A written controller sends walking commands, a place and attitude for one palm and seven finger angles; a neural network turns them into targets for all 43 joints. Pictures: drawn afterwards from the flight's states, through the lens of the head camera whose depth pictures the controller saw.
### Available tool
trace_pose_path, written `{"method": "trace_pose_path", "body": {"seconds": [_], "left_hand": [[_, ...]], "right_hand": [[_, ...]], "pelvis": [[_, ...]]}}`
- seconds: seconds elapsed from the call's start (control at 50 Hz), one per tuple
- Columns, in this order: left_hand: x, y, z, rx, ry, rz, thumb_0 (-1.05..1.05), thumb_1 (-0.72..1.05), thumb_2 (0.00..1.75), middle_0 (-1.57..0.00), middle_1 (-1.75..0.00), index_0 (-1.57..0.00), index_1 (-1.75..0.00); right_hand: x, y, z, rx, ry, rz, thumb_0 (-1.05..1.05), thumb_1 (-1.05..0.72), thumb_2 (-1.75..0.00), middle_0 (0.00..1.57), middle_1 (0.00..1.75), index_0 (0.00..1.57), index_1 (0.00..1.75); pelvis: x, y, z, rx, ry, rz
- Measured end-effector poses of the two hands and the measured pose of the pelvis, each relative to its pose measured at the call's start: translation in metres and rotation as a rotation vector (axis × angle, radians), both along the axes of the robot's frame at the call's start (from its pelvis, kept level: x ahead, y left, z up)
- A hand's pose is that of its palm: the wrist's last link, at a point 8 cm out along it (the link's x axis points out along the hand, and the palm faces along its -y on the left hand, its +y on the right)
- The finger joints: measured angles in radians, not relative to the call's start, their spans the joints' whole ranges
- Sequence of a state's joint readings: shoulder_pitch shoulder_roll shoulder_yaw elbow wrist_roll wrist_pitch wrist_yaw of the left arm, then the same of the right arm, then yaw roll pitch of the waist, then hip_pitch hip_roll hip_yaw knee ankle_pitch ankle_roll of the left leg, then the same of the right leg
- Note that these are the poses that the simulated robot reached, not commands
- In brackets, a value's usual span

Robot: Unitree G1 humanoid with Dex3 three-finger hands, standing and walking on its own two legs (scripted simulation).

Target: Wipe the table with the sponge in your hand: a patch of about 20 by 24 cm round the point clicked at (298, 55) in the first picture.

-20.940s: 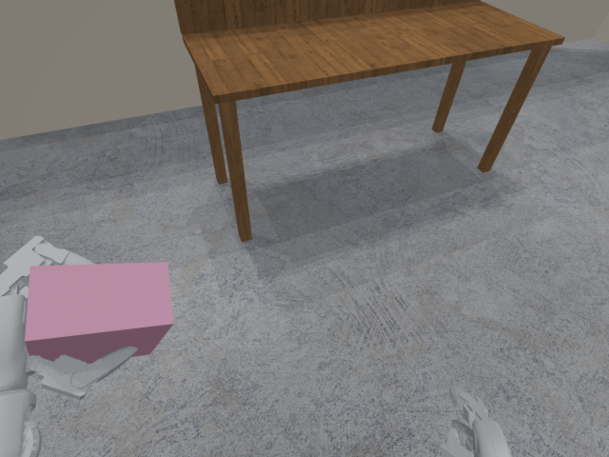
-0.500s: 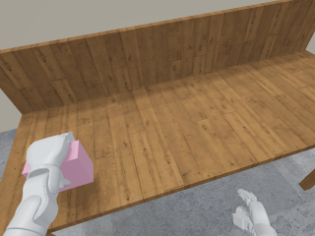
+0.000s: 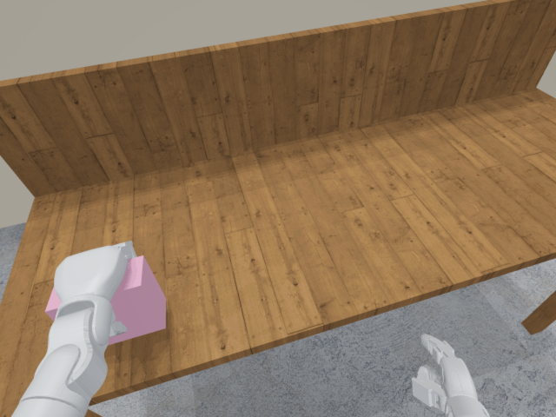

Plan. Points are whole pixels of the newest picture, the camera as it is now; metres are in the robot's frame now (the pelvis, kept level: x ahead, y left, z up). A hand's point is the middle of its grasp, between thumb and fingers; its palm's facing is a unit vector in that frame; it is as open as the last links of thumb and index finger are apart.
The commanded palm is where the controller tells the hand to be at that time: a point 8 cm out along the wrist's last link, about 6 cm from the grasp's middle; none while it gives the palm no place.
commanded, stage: lower the sponge onto the table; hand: left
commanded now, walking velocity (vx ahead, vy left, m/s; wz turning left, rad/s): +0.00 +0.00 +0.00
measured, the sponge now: (117, 310) +0.25 +0.30 +0.00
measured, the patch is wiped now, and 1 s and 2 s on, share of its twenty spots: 0.00 0.00 0.30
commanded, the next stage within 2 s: wipe forward along the first lane in 0.82 s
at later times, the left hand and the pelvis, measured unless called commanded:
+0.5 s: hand (114, 311) +0.24 +0.30 +0.01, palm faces -0.08 -0.09 -0.99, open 10.5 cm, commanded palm +0.22 +0.29 +0.08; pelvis +0.00 +0.00 +0.00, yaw +0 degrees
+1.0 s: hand (116, 310) +0.24 +0.30 +0.01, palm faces -0.08 -0.07 -0.99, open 10.5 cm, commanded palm +0.23 +0.30 +0.05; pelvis -0.01 +0.00 -0.01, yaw +0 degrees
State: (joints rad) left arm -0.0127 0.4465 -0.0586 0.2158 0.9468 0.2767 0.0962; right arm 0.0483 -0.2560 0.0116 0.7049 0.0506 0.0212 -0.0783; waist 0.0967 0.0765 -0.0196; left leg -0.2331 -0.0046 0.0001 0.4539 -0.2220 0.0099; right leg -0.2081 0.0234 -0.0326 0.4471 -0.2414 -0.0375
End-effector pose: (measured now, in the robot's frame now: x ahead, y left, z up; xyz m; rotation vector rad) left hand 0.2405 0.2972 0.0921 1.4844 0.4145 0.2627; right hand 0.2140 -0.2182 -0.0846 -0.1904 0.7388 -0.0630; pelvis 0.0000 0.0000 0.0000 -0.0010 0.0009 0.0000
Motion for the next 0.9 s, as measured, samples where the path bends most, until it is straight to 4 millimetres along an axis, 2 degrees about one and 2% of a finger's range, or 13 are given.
{"method": "trace_pose_path", "body": {"seconds": [0.28, 0.44, 0.66, 0.9], "left_hand": [[-0.006, -0.002, -0.012, -0.002, -0.014, -0.013, -0.01, -0.52, 1.03, -0.68, -1.33, -0.7, -1.33], [-0.016, -0.005, -0.019, -0.009, -0.013, -0.006, -0.01, -0.52, 1.03, -0.68, -1.33, -0.7, -1.33], [-0.017, -0.005, -0.024, 0.005, -0.012, -0.005, -0.01, -0.52, 1.03, -0.68, -1.33, -0.7, -1.33], [-0.014, -0.005, -0.027, 0.01, -0.007, -0.001, -0.01, -0.52, 1.03, -0.68, -1.33, -0.7, -1.33]], "right_hand": [[-0.013, -0.01, -0.007, -0.007, 0.036, -0.039, 0.02, -0.91, -0.9, 0.2, 0.3, 0.2, 0.3], [-0.009, -0.004, -0.004, 0.0, 0.013, -0.028, 0.02, -0.91, -0.9, 0.2, 0.3, 0.2, 0.3], [-0.006, 0.004, -0.001, 0.012, -0.009, -0.01, 0.01, -0.91, -0.9, 0.2, 0.3, 0.2, 0.3], [-0.022, -0.004, -0.01, 0.009, 0.039, -0.034, 0.01, -0.91, -0.9, 0.2, 0.3, 0.2, 0.3]], "pelvis": [[0.003, 0.003, -0.002, 0.0, 0.016, -0.011], [0.001, 0.004, -0.003, -0.001, 0.012, -0.008], [-0.005, 0.004, -0.004, -0.003, 0.013, -0.003], [-0.008, 0.002, -0.005, -0.001, 0.025, -0.006]]}}
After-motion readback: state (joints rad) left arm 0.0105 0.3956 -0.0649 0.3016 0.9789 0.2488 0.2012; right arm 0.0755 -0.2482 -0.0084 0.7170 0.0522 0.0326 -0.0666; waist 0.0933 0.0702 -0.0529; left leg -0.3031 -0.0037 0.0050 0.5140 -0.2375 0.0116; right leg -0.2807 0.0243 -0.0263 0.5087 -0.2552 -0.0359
